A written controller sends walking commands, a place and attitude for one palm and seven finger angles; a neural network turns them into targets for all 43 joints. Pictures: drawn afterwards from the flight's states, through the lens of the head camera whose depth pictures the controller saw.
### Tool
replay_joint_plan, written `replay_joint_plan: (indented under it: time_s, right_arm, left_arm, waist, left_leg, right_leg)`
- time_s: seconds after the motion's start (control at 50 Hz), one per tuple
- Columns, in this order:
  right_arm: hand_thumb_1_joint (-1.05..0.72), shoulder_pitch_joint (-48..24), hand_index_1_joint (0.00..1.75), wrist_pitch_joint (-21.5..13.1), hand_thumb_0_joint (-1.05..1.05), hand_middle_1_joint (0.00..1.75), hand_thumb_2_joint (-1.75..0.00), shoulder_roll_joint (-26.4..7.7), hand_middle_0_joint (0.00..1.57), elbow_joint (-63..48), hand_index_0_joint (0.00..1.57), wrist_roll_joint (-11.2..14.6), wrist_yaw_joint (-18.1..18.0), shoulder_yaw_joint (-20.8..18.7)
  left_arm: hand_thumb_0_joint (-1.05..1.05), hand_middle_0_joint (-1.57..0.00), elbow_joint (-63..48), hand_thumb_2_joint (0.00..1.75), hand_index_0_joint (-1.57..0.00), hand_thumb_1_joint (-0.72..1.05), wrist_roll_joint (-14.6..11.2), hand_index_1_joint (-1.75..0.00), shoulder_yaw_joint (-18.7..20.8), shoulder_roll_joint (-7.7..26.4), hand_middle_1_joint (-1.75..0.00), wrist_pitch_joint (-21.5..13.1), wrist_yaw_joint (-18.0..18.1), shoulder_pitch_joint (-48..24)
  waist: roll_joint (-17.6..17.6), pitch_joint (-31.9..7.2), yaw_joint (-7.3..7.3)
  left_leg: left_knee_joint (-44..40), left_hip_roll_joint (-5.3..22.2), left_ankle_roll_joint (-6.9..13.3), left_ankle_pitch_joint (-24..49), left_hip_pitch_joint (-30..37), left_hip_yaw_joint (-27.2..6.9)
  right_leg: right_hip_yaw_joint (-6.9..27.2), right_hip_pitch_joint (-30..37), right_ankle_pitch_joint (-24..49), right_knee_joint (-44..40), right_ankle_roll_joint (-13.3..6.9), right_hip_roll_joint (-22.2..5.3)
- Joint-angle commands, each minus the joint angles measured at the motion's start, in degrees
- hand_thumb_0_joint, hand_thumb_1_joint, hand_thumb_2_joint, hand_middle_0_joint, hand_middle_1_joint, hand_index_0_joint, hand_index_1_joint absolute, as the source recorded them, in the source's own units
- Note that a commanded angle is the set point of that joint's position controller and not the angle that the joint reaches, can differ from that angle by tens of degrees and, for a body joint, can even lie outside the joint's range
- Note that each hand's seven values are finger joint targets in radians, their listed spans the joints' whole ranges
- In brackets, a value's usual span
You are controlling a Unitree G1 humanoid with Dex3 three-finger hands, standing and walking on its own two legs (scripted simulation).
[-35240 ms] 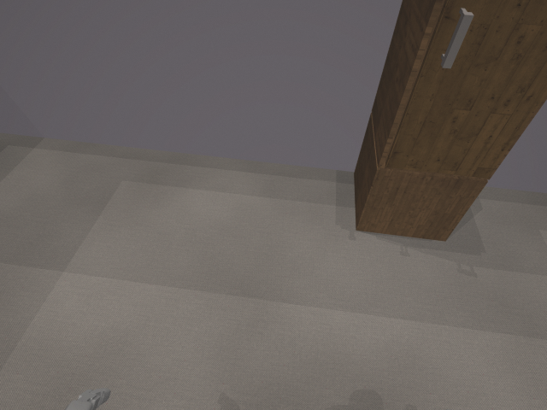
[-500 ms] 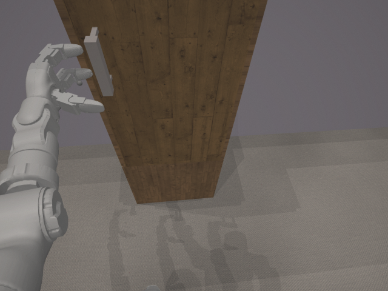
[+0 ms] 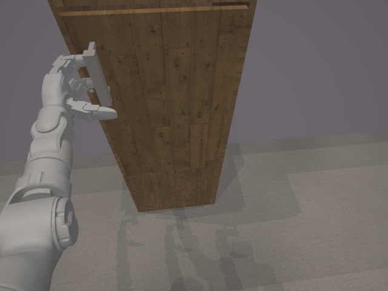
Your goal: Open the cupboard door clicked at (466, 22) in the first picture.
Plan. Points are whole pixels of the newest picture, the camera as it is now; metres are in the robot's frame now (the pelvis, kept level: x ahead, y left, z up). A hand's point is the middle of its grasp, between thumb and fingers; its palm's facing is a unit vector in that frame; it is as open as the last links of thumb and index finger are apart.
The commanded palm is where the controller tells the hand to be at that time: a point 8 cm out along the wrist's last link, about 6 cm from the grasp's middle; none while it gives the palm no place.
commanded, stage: slide the fingers in behind the handle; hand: left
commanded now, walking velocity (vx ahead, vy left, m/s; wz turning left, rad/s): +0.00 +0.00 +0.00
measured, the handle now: (99, 75) +0.55 +0.18 +0.15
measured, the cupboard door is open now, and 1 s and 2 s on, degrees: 1 2 18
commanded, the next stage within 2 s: close the thumb around the handle in 0.62 s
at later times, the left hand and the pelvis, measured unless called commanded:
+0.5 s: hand (105, 88) +0.50 +0.16 +0.16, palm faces +0.08 -1.00 +0.02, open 14.0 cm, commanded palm +0.46 +0.22 +0.15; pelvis +0.00 +0.00 +0.00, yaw +0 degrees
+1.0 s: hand (105, 88) +0.49 +0.16 +0.16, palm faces +0.07 -1.00 +0.03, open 11.8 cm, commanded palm +0.46 +0.21 +0.15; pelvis +0.00 +0.00 +0.00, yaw +0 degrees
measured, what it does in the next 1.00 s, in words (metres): stands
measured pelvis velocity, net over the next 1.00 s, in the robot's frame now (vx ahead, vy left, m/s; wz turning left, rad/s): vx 0.00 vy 0.00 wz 0.00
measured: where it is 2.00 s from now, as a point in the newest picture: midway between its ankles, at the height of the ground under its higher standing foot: outside the picture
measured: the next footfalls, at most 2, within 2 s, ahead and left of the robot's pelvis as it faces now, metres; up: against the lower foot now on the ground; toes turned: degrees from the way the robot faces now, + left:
none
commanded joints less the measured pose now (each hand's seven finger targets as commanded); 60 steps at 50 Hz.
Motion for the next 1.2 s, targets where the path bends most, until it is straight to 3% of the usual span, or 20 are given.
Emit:
replay_joint_plan:
  time_s: [0.0, 0.04, 0.12, 0.14, 0.22, 0.26, 0.34, 0.4, 0.56, 0.58, 0.7, 0.76, 0.82, 0.88, 0.94, 0.96, 1.0, 1.04, 1.14, 1.18]
  right_arm:
    - [-0.9, 2.8, 0.3, -2.7, 0.0, 0.3, -0.9, -8.9, 0.2, -4.0, 0.2, -0.1, -0.6, -3.5]
    - [-0.9, 3.1, 0.3, -3.2, 0.0, 0.3, -0.9, -8.9, 0.2, -3.6, 0.2, -0.3, -0.6, -3.5]
    - [-0.9, 3.2, 0.3, -3.8, 0.0, 0.3, -0.9, -9.2, 0.2, -2.5, 0.2, -0.3, -0.6, -3.5]
    - [-0.9, 3.1, 0.3, -4.0, 0.0, 0.3, -0.9, -9.0, 0.2, -2.5, 0.2, -0.4, -0.5, -3.3]
    - [-0.9, 3.4, 0.3, -4.3, 0.0, 0.3, -0.9, -9.4, 0.2, -1.9, 0.2, -0.7, -0.5, -3.1]
    - [-0.9, 3.5, 0.3, -4.4, 0.0, 0.3, -0.9, -9.2, 0.2, -2.3, 0.2, -1.0, -0.3, -3.0]
    - [-0.9, 4.2, 0.3, -4.0, 0.0, 0.3, -0.9, -9.1, 0.2, -2.8, 0.2, -1.1, 0.1, -3.0]
    - [-0.9, 3.9, 0.3, -3.3, 0.0, 0.3, -0.9, -9.3, 0.2, -3.7, 0.2, -0.7, -0.1, -3.1]
    - [-0.9, 3.9, 0.3, -2.2, 0.0, 0.3, -0.9, -9.0, 0.2, -4.4, 0.2, -0.4, -0.3, -3.4]
    - [-0.9, 3.7, 0.3, -2.2, 0.0, 0.3, -0.9, -8.9, 0.2, -4.3, 0.2, -0.4, -0.3, -3.4]
    - [-0.9, 3.9, 0.3, -2.0, 0.0, 0.3, -0.9, -9.0, 0.2, -3.8, 0.2, -0.4, -0.3, -3.6]
    - [-0.9, 3.8, 0.3, -2.2, 0.0, 0.3, -0.9, -9.0, 0.2, -3.3, 0.2, -0.4, -0.4, -3.5]
    - [-0.9, 3.9, 0.3, -2.6, 0.0, 0.3, -0.9, -9.2, 0.2, -3.2, 0.2, -0.6, -0.4, -3.6]
    - [-0.9, 3.3, 0.3, -2.7, 0.0, 0.3, -0.9, -8.8, 0.2, -3.6, 0.2, -0.6, -0.2, -3.6]
    - [-0.9, 3.5, 0.3, -2.5, 0.0, 0.3, -0.9, -9.1, 0.2, -3.7, 0.2, -0.7, 0.0, -3.5]
    - [-0.9, 3.2, 0.3, -2.3, 0.0, 0.3, -0.9, -9.2, 0.2, -3.8, 0.2, -0.6, 0.0, -3.5]
    - [-0.9, 2.9, 0.3, -1.9, 0.0, 0.3, -0.9, -8.9, 0.2, -4.2, 0.2, -0.4, 0.0, -3.2]
    - [-0.9, 3.1, 0.3, -1.8, 0.0, 0.3, -0.9, -9.1, 0.2, -4.5, 0.2, -0.6, -0.1, -3.3]
    - [-0.9, 2.9, 0.3, -2.3, 0.0, 0.3, -0.9, -8.8, 0.2, -4.3, 0.2, -0.5, -0.3, -3.2]
    - [-0.9, 3.1, 0.3, -2.3, 0.0, 0.3, -0.9, -9.0, 0.2, -3.6, 0.2, -0.6, -0.4, -3.2]
  left_arm:
    - [0.0, -0.3, -13.1, 0.3, -0.3, -0.5, -0.2, -1.2, -3.7, 7.6, -1.2, -4.5, -0.2, -31.6]
    - [0.0, -0.3, -12.3, 0.3, -0.3, -0.5, -0.3, -1.2, -5.2, 5.4, -1.2, -4.6, 0.2, -32.4]
    - [0.0, -0.3, -10.1, 0.3, -0.3, -0.5, 0.0, -1.2, -4.9, 6.2, -1.2, -4.6, 1.0, -35.1]
    - [0.0, -0.3, -9.9, 0.3, -0.3, -0.5, -0.2, -1.2, -6.6, 4.1, -1.2, -4.7, 1.2, -36.0]
    - [0.0, -0.3, -7.1, 0.3, -0.3, -0.5, 0.1, -1.2, -1.6, 9.3, -1.2, -4.9, 2.8, -36.4]
    - [0.0, -0.3, -8.6, 0.3, -0.3, -0.5, 0.7, -1.2, 0.9, 11.8, -1.2, -6.0, 3.8, -36.6]
    - [0.0, -0.3, -6.0, 0.3, -0.3, -0.5, 2.3, -1.2, 0.3, 11.8, -1.2, -6.7, 3.3, -33.3]
    - [0.0, -0.3, -7.4, 0.3, -0.3, -0.5, 1.8, -1.2, 1.6, 13.8, -1.2, -6.6, 1.9, -32.2]
    - [0.0, -0.3, -10.5, 0.3, -0.3, -0.5, 0.2, -1.2, 1.7, 12.7, -1.2, -5.5, 0.3, -28.5]
    - [0.0, -0.3, -11.7, 0.3, -0.3, -0.5, 0.3, -1.2, 1.4, 12.7, -1.2, -5.5, 0.3, -29.0]
    - [0.0, -0.3, -11.5, 0.3, -0.3, -0.5, 0.1, -1.2, 0.3, 11.2, -1.2, -5.1, 0.6, -30.1]
    - [0.0, -0.31, -11.4, 0.37, -0.31, -0.33, 0.4, -1.22, -0.7, 10.8, -1.22, -5.4, 1.0, -33.2]
    - [0.0, -0.32, -11.5, 0.44, -0.32, -0.16, 0.4, -1.24, 0.9, 12.0, -1.24, -6.0, 1.4, -31.9]
    - [0.0, -0.34, -13.0, 0.52, -0.34, 0.0, 0.4, -1.25, -0.6, 9.9, -1.25, -6.6, 1.6, -31.6]
    - [0.0, -0.35, -10.4, 0.59, -0.35, 0.17, 0.5, -1.27, -0.2, 9.7, -1.27, -5.6, 1.9, -28.7]
    - [0.0, -0.35, -10.5, 0.61, -0.35, 0.23, 0.6, -1.28, 1.6, 11.8, -1.28, -5.3, 2.0, -28.5]
    - [0.0, -0.36, -8.6, 0.66, -0.36, 0.34, 0.7, -1.29, -0.2, 9.7, -1.29, -4.2, 2.1, -27.9]
    - [0.0, -0.37, -9.4, 0.71, -0.37, 0.45, 0.8, -1.3, 0.2, 10.5, -1.3, -4.3, 2.3, -29.2]
    - [0.0, -0.39, -12.0, 0.83, -0.39, 0.73, 0.8, -1.33, -1.8, 8.7, -1.33, -6.2, 2.5, -33.1]
    - [0.0, -0.4, -9.7, 0.88, -0.4, 0.84, 0.9, -1.34, -0.5, 10.6, -1.34, -6.3, 2.5, -33.0]
  waist:
    - [2.5, -17.2, -1.62]
    - [0.8, -17.0, -2.2]
    - [1.1, -17.8, -2.34]
    - [0.7, -17.5, -2.71]
    - [0.2, -18.9, -1.71]
    - [1.0, -22.2, -0.56]
    - [-1.0, -20.0, -1.07]
    - [0.0, -21.7, -0.28]
    - [-0.2, -21.1, 0.3]
    - [1.7, -21.3, 0.22]
    - [0.4, -19.5, -0.6]
    - [2.2, -19.3, -1.41]
    - [2.3, -21.3, -0.61]
    - [2.2, -23.1, -0.52]
    - [0.0, -21.2, -0.15]
    - [0.2, -21.4, 0.4]
    - [-1.4, -18.4, -0.15]
    - [-2.1, -17.9, -0.32]
    - [-0.1, -19.0, -1.44]
    - [0.3, -18.8, -1.29]
  left_leg:
    - [-1.8, -0.6, 1.6, 13.6, 23.7, -3.7]
    - [-1.8, -0.7, 1.7, 13.0, 23.9, -4.0]
    - [-1.8, -0.7, 1.4, 12.0, 23.8, -4.5]
    - [-1.9, -0.9, 1.6, 11.7, 23.4, -4.5]
    - [-1.7, -1.0, 1.4, 12.1, 22.1, -4.6]
    - [-1.4, -1.2, 1.5, 14.5, 22.2, -4.2]
    - [-0.6, -1.4, 1.8, 15.6, 19.7, -3.3]
    - [-0.8, -1.5, 1.8, 16.0, 19.0, -2.6]
    - [-1.1, -1.6, 2.1, 18.6, 19.9, -1.9]
    - [-1.0, -1.6, 2.0, 19.0, 20.8, -1.8]
    - [-1.4, -1.4, 2.0, 17.7, 21.3, -2.4]
    - [-1.4, -1.2, 1.9, 16.6, 22.4, -2.8]
    - [-1.1, -1.0, 1.7, 18.2, 23.8, -3.1]
    - [-0.9, -1.0, 1.6, 20.3, 25.3, -3.3]
    - [-0.9, -1.2, 1.7, 20.0, 23.4, -3.1]
    - [-1.0, -1.2, 1.7, 19.6, 22.4, -2.8]
    - [-1.5, -1.3, 1.8, 17.9, 20.7, -2.7]
    - [-1.6, -1.5, 2.0, 17.0, 19.8, -2.5]
    - [-1.4, -1.2, 1.9, 16.3, 22.6, -3.0]
    - [-1.5, -1.2, 1.8, 15.0, 21.7, -3.1]
  right_leg:
    - [1.2, -8.1, 18.3, -6.4, 1.5, 0.2]
    - [0.9, -8.6, 17.2, -6.5, 1.5, 0.2]
    - [1.0, -9.4, 16.3, -6.3, 1.5, -0.1]
    - [1.1, -9.3, 16.0, -6.4, 1.5, -0.1]
    - [1.3, -8.0, 16.9, -5.8, 1.5, -0.3]
    - [1.6, -5.7, 19.6, -4.8, 1.5, -0.3]
    - [1.7, -4.8, 22.5, -4.6, 1.7, -0.2]
    - [2.2, -2.3, 25.0, -4.5, 1.8, -0.3]
    - [2.0, -0.6, 28.8, -5.1, 1.9, 0.0]
    - [2.1, -1.0, 28.9, -5.1, 1.9, -0.1]
    - [1.9, -2.9, 26.3, -5.7, 1.8, 0.0]
    - [1.8, -4.8, 23.7, -5.8, 1.8, 0.0]
    - [1.6, -4.6, 24.0, -5.3, 1.5, 0.0]
    - [1.3, -4.2, 25.5, -4.7, 1.4, 0.2]
    - [1.1, -3.5, 25.7, -4.8, 1.5, 0.2]
    - [1.4, -2.8, 26.5, -4.7, 1.6, 0.0]
    - [1.3, -3.2, 25.6, -5.2, 1.7, 0.1]
    - [1.6, -2.5, 25.2, -5.5, 1.8, -0.1]
    - [1.6, -4.7, 22.8, -5.7, 1.7, 0.0]
    - [1.8, -5.1, 21.9, -5.7, 1.7, -0.1]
